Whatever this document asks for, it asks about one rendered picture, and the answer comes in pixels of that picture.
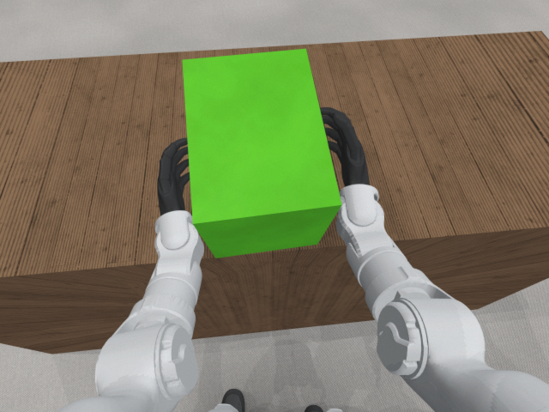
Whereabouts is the left robot hand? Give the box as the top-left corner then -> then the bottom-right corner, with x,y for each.
157,138 -> 190,216

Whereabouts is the robot left upper arm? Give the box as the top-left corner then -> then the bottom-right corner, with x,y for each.
58,323 -> 199,412

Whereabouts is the robot right forearm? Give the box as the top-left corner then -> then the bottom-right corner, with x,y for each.
336,184 -> 485,343

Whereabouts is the right robot hand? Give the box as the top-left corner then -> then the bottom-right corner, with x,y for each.
320,107 -> 370,187

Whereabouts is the pedestal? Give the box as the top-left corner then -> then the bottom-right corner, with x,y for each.
0,31 -> 549,354

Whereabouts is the robot right upper arm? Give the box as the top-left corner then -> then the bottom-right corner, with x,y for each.
377,298 -> 549,412

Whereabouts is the robot left forearm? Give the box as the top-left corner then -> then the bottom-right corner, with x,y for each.
95,210 -> 204,396

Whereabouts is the left robot foot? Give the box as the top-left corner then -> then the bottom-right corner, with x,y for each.
222,389 -> 244,412

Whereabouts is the carton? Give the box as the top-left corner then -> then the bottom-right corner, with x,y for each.
182,49 -> 342,258

